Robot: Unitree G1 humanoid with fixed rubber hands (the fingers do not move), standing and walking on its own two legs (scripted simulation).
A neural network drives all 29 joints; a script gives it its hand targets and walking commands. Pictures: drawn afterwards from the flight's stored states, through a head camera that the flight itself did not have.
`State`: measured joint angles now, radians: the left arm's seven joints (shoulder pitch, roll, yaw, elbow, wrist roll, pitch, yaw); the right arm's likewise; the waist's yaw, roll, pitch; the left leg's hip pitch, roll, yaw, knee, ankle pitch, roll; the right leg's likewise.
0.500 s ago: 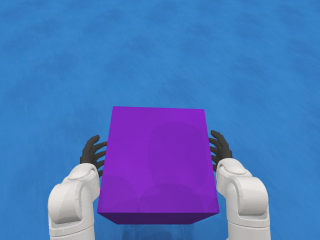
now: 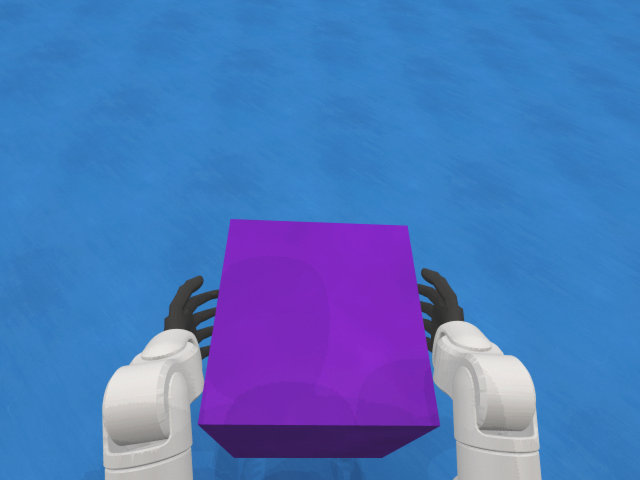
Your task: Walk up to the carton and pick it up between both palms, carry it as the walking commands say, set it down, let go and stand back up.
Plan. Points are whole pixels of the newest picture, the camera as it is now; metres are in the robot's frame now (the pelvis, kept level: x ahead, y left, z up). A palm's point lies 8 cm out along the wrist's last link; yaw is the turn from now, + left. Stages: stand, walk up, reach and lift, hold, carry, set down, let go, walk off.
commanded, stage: carry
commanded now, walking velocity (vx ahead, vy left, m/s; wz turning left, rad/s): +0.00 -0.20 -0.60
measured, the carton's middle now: (313, 350) +0.29 +0.02 +0.02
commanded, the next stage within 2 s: none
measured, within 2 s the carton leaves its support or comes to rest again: neither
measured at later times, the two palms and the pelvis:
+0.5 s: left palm (400, 449) +0.17 -0.06 +0.07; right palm out of the picture +0.10 -0.34 +0.08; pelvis -0.13 -0.14 +0.01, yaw -15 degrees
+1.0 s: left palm out of the picture +0.04 -0.29 +0.04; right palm out of the picture -0.11 -0.54 +0.07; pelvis -0.28 -0.28 -0.01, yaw -29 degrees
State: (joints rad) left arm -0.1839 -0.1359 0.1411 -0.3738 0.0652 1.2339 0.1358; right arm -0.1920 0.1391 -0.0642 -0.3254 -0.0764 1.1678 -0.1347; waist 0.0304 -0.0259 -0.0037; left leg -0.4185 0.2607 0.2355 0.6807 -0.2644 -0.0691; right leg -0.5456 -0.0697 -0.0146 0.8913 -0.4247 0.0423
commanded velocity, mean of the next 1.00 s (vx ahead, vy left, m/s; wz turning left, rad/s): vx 0.00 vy -0.20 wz -0.60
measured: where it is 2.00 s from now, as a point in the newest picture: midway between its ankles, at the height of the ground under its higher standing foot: outside the picture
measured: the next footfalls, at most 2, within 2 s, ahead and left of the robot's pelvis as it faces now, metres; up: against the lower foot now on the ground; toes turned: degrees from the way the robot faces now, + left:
right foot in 0.04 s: +0.07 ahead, -0.19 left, +0.00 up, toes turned -5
left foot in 0.32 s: +0.00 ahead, -0.02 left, +0.00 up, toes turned +1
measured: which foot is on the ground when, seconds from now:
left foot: down 0.00-0.06, up 0.08-0.30, down 0.32-0.64, up 0.66-0.94, down 0.96-1.00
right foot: up 0.00-0.02, down 0.04-0.34, up 0.36-0.62, down 0.64-0.96, up 0.98-1.00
